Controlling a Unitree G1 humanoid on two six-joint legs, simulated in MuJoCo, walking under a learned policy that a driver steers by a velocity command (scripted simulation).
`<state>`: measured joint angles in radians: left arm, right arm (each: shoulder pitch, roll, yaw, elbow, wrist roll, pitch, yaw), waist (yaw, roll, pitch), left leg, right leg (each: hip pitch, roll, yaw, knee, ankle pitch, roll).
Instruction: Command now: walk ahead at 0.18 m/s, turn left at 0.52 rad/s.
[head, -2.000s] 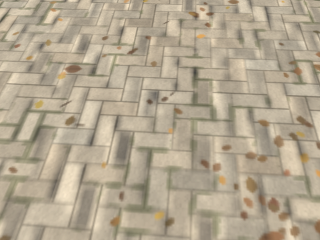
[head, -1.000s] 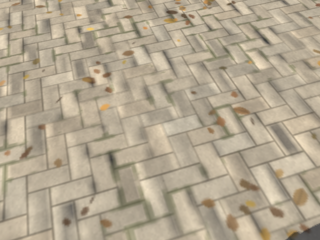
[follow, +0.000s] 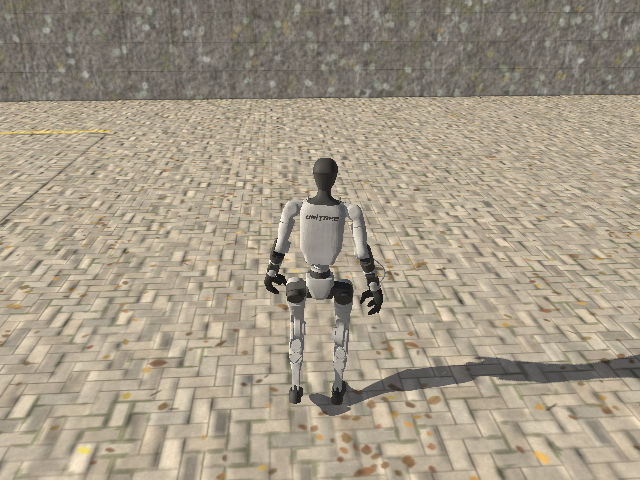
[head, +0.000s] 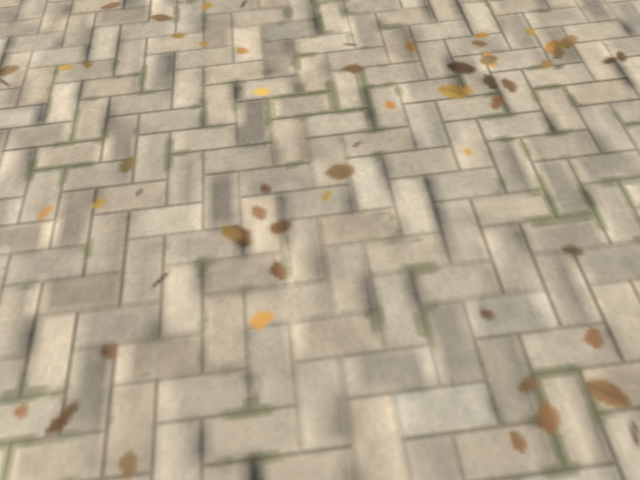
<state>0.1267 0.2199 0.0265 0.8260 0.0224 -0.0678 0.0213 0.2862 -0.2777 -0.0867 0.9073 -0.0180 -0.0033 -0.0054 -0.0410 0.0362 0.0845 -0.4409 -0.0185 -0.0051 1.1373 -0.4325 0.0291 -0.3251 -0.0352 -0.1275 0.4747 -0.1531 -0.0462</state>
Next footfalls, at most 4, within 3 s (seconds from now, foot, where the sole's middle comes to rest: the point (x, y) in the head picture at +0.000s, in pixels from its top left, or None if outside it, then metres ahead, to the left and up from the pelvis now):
0.32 left None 0.10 0.13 -0.77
0.76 right None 0.12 -0.07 -0.77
2.02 right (282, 447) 0.51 0.13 -0.77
2.58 left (168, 350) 0.75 0.39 -0.77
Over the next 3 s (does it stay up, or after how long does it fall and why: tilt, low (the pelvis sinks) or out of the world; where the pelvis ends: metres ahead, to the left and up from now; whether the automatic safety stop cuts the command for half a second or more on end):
stays up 0.83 0.34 0.00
